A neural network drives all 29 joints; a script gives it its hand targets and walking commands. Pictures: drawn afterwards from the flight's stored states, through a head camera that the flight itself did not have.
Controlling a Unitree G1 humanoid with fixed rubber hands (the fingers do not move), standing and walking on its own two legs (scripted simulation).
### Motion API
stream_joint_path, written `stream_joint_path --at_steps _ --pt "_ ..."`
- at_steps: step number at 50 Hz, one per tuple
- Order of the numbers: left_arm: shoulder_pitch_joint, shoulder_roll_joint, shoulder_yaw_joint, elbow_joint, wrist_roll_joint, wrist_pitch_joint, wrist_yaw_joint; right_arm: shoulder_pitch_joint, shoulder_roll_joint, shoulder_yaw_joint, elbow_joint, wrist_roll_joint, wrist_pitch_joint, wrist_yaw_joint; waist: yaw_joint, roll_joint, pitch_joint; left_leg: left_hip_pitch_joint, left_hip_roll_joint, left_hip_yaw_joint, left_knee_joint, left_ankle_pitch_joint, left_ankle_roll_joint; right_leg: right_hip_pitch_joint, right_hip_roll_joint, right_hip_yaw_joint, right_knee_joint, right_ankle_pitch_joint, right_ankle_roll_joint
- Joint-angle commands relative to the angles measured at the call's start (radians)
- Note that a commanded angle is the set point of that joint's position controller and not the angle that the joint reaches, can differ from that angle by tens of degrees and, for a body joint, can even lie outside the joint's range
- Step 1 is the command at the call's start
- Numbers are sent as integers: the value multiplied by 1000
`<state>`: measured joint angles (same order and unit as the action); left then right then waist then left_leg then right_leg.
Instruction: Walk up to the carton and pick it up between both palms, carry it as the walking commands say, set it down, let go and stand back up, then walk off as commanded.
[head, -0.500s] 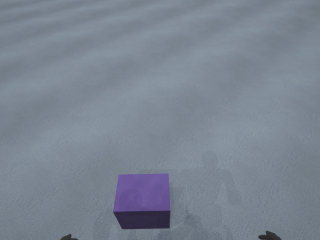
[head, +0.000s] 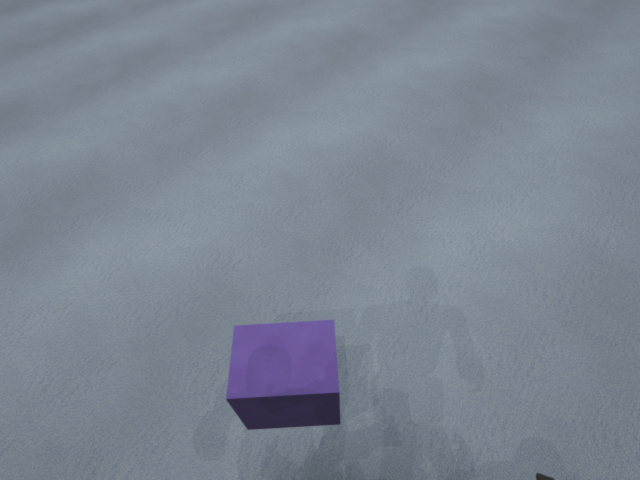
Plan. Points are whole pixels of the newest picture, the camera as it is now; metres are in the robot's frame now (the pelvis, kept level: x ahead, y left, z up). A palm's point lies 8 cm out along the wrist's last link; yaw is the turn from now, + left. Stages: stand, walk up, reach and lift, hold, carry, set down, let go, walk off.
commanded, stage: walk off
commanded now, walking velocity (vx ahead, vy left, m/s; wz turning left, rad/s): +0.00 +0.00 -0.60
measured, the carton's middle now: (289, 376) +0.49 +0.15 -0.62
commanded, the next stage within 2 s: none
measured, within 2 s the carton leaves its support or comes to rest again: neither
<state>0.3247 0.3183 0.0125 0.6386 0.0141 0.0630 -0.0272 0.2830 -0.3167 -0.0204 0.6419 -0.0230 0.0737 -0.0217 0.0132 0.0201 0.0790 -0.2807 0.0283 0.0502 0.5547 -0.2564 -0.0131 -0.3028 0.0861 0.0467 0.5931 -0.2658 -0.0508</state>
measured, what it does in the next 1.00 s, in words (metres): steps to the left, turning right: left foot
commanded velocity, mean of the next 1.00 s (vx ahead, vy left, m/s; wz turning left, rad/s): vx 0.00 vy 0.00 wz -0.60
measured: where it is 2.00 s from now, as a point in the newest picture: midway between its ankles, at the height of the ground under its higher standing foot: outside the picture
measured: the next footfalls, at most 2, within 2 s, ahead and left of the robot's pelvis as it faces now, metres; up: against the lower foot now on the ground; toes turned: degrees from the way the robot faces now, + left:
left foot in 0.60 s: +0.06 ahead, +0.14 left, +0.00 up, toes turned -13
right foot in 1.44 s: -0.05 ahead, +0.00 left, +0.00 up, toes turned -45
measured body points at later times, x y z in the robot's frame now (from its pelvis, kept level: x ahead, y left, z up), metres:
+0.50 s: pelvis +0.00 +0.03 +0.01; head +0.07 +0.01 +0.46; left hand +0.13 +0.30 -0.10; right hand +0.08 -0.27 -0.10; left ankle -0.01 +0.14 -0.68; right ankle +0.03 -0.07 -0.73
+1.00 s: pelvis +0.01 +0.14 +0.00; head +0.06 +0.15 +0.45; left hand +0.21 +0.36 -0.13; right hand +0.02 -0.16 -0.09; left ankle +0.02 +0.14 -0.73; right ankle -0.11 -0.03 -0.63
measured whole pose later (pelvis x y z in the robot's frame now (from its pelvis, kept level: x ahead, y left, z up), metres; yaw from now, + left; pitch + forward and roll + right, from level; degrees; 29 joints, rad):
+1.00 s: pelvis +0.01 +0.14 +0.00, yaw -29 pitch -2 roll -3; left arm 0.33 0.30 0.08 0.64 0.01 0.10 -0.01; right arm 0.16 -0.24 -0.03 0.64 -0.01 0.10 -0.03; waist 0.01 -0.01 0.12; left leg -0.19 0.01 0.29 0.52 -0.32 0.14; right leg -0.47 -0.05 0.09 1.17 -0.33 0.10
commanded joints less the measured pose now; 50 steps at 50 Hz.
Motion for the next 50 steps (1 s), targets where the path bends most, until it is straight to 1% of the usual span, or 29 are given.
stream_joint_path --at_steps 1,2,3,4,5,6,7,9,11,12,14,16,17,23,25,27,28,29,30,31,32,33,34,35,38,41,47,49,50 --pt "107 132 73 -17 4 -23 8 -158 -155 -73 -113 -2 -11 -21 69 28 -55 -52 217 -65 -12 -115 58 -21 -162 182 46 -1 22" --pt "86 170 78 -19 10 -26 5 -150 -133 -69 -117 4 -1 -12 50 -161 4 -110 62 17 136 -170 -1 -39 -245 405 -184 135 31" --pt "115 211 84 -6 8 -24 8 -176 -119 -64 -134 -2 15 -8 58 -273 46 -227 -81 -62 281 -334 -39 -7 -281 681 -327 217 23" --pt "110 244 90 -10 2 -19 17 -151 -92 -56 -142 -3 21 -8 54 -289 33 -281 -82 -149 363 -365 -39 20 -323 787 -407 180 31" --pt "111 229 92 -9 -2 -21 18 -126 -115 -61 -130 6 24 0 49 -204 23 -307 -73 -166 401 -328 -36 72 -311 774 -417 106 50" --pt "89 215 92 -8 -5 -24 23 -106 -107 -65 -112 8 24 4 19 -190 13 -311 -61 -169 427 -269 -32 102 -284 725 -399 83 79" --pt "61 198 93 -14 -11 -26 32 -121 -123 -73 -96 8 21 8 18 -113 -16 -325 -47 -166 425 -213 -25 173 -251 641 -366 152 107" --pt "78 187 100 -11 -16 -44 41 -83 -102 -65 -77 3 13 17 17 -140 -145 -290 -43 -131 411 -156 -19 309 -211 533 -300 371 131" --pt "112 151 96 8 -19 -54 45 -59 -110 -71 -59 4 11 14 19 -121 -187 -304 -47 -133 420 -139 -24 400 -209 515 -263 521 133" --pt "131 150 94 16 -19 -57 43 -94 -100 -70 -73 5 16 13 31 -166 -183 -323 -51 -129 430 -150 -25 416 -214 521 -253 593 111" --pt "143 168 106 18 -17 -52 42 -137 -88 -69 -86 1 23 17 43 -132 -171 -321 -48 -127 424 -145 -30 404 -210 529 -269 542 123" --pt "143 174 107 9 -12 -56 38 -151 -111 -76 -96 2 29 19 45 -101 -197 -302 -63 -136 428 -165 -28 397 -234 599 -317 415 78" --pt "131 167 106 3 -5 -56 40 -168 -109 -74 -97 7 27 15 47 -77 -182 -309 -59 -143 399 -178 -33 388 -244 610 -295 424 23" --pt "114 148 103 3 1 -54 32 -219 -76 -66 -125 20 14 5 38 -94 -163 -190 -74 -168 264 -243 -24 244 -238 653 -263 395 -82" --pt "37 160 111 -15 13 -45 33 -164 -54 -55 -107 32 7 9 7 -122 -160 -42 -86 -152 145 -209 -27 126 -194 600 -249 358 -72" --pt "-51 132 105 -40 12 -39 30 -55 -79 -65 -72 32 1 -3 -44 -148 -161 186 -98 -122 -56 -113 -20 -31 -117 553 -251 186 -7" --pt "-72 116 100 -49 8 -44 37 17 -95 -73 -45 31 0 -17 -90 -130 -125 319 -49 -144 -237 18 -3 -138 -74 509 -179 100 41" --pt "-12 50 94 -44 -4 -44 34 38 -168 -95 -28 22 -4 -27 -84 81 -176 466 148 -293 -355 -46 50 -297 44 336 23 -212 114" --pt "-10 44 103 -49 7 -38 42 -46 -252 -104 -78 5 -7 -33 -73 251 -126 340 481 -440 -384 -126 122 -399 71 110 409 -296 162" --pt "24 77 112 -30 25 -28 45 -163 -201 -86 -113 2 -10 -30 5 87 -63 124 468 -359 -407 -171 127 -315 -13 87 550 -217 171" --pt "19 88 111 -33 24 -23 40 -227 -211 -88 -115 13 -11 -31 28 137 -35 13 448 -300 -441 -174 99 -265 -24 47 575 -199 172" --pt "13 144 130 -30 29 -15 35 -287 -149 -75 -119 11 -10 -26 49 104 26 -61 387 -194 -421 -87 132 -230 -64 40 678 -160 183" --pt "49 151 130 -6 24 -5 27 -296 -103 -58 -122 14 -10 -29 55 81 29 -19 317 -112 -386 -19 118 -249 -54 21 724 -116 185" --pt "91 124 122 18 27 2 29 -276 -107 -56 -110 16 -9 -28 62 73 5 40 280 -52 -349 52 57 -251 -55 16 747 -102 185" --pt "130 107 113 38 13 15 27 -216 -101 -65 -103 21 -7 -32 34 62 -19 219 278 37 -249 331 18 -317 -58 -37 815 -48 183" --pt "89 84 105 32 0 8 24 -124 -97 -69 -85 7 -1 -23 -9 109 -88 327 249 81 -152 615 38 -298 -93 -67 771 -69 187" --pt "-2 50 89 -5 -3 12 19 -44 -104 -79 -60 7 4 -20 -60 127 -102 347 326 68 -173 583 42 -286 -152 -85 565 -76 184" --pt "-24 57 90 -27 3 14 20 -75 -92 -80 -64 4 2 -14 -54 123 -74 292 348 65 -210 408 95 -282 -177 -97 533 -87 176" --pt "-41 56 89 -33 4 17 17 -76 -73 -75 -60 6 -1 -14 -48 112 -82 302 362 62 -203 451 105 -283 -183 -100 521 -100 177"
